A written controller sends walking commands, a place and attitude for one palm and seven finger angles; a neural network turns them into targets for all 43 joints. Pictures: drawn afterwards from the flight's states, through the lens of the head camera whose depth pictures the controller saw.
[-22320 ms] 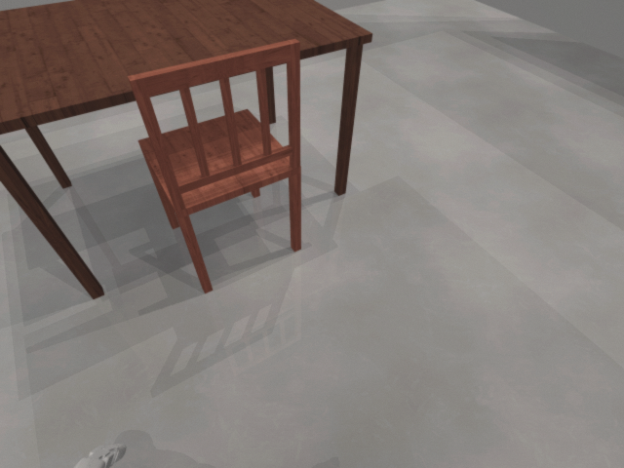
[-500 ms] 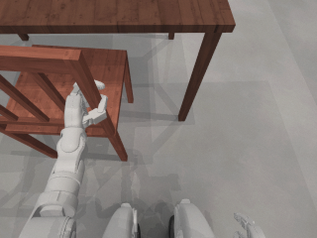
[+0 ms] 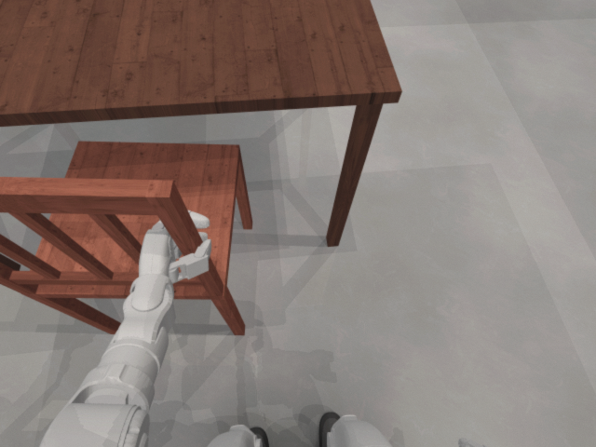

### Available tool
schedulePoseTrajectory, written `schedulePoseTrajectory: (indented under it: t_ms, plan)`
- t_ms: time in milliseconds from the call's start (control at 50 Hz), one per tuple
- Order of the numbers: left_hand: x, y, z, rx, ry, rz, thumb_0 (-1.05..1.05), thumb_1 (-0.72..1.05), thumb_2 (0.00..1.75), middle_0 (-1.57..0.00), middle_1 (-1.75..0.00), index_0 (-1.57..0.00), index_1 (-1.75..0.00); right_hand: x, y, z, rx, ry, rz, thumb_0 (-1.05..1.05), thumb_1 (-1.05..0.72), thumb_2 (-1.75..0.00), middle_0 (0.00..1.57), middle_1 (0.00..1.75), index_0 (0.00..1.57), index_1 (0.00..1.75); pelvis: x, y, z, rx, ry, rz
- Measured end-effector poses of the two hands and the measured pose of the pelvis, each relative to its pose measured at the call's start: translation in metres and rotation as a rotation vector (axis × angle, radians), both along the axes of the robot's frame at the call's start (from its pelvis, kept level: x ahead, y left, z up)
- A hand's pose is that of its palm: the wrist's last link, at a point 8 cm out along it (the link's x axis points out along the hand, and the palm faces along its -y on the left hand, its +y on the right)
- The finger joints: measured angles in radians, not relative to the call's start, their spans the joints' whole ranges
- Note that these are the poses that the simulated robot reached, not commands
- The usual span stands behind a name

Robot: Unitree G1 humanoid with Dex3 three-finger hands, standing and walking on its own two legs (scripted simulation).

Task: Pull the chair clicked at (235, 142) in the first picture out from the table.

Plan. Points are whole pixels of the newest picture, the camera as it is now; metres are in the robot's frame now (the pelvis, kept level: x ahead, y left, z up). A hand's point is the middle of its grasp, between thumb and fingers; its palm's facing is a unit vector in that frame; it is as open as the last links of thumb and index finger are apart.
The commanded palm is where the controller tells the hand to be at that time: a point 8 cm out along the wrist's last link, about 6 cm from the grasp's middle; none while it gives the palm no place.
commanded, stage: step backward, pulling the chair out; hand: left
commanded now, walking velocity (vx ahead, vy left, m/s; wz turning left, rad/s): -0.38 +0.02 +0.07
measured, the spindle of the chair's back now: (70, 247) +0.42 +0.35 -0.09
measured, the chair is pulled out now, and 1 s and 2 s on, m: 0.07 0.17 0.21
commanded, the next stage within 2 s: none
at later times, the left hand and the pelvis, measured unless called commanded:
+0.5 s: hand (221, 310) +0.30 +0.10 -0.06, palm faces +0.00 -0.99 -0.15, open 6.0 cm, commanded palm +0.30 +0.15 -0.05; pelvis -0.06 -0.02 +0.00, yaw +2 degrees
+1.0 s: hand (224, 317) +0.29 +0.09 -0.06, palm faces -0.02 -0.98 -0.17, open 6.1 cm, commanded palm +0.29 +0.15 -0.05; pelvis -0.07 -0.02 -0.01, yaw +1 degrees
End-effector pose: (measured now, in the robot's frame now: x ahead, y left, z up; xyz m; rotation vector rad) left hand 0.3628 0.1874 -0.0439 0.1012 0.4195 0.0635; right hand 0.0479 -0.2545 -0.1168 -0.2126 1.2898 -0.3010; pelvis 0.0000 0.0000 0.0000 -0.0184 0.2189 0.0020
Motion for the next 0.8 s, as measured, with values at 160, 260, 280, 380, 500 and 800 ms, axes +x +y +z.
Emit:
schedulePoseTrajectory:
  t_ms: [160,260,280,380,500,800]
  plan:
    - [-0.027,-0.011,0.001,0.010,0.021,-0.003,0.13,0.61,0.77,-0.31,-1.00,-0.50,-1.45,-0.011,-0.004,-0.002,0.010,-0.029,0.008,0.00,-0.90,-0.90,0.20,0.30,0.20,0.30,-0.020,-0.009,0.002,0.006,-0.019,0.012]
    - [-0.045,-0.019,0.002,0.017,0.032,-0.015,0.13,0.60,0.76,-0.31,-1.02,-0.50,-1.45,-0.013,-0.013,0.000,-0.007,-0.077,0.021,0.00,-0.90,-0.90,0.20,0.30,0.20,0.30,-0.035,-0.013,0.002,0.012,-0.040,0.014]
    - [-0.049,-0.020,0.002,0.019,0.034,-0.017,0.13,0.60,0.76,-0.31,-1.02,-0.50,-1.45,-0.013,-0.014,0.000,-0.009,-0.087,0.024,0.00,-0.90,-0.90,0.20,0.30,0.20,0.30,-0.037,-0.014,0.001,0.014,-0.045,0.015]
    - [-0.067,-0.028,0.003,0.026,0.040,-0.023,0.13,0.60,0.76,-0.31,-1.03,-0.50,-1.45,-0.015,-0.021,-0.001,-0.012,-0.132,0.039,0.00,-0.90,-0.90,0.20,0.30,0.20,0.30,-0.049,-0.019,0.000,0.020,-0.069,0.019]
    - [-0.082,-0.036,0.003,0.035,0.046,-0.031,0.13,0.59,0.76,-0.31,-1.05,-0.50,-1.45,-0.022,-0.025,-0.003,-0.004,-0.164,0.047,0.00,-0.90,-0.90,0.20,0.30,0.20,0.30,-0.059,-0.022,0.000,0.016,-0.096,0.024]
    - [-0.089,-0.039,0.004,0.055,0.060,-0.116,0.11,0.60,0.73,-0.29,-1.13,-0.50,-1.45,-0.038,-0.002,-0.003,-0.010,-0.175,0.060,0.00,-0.91,-0.90,0.20,0.30,0.20,0.30,-0.065,-0.005,-0.002,0.035,-0.135,0.008]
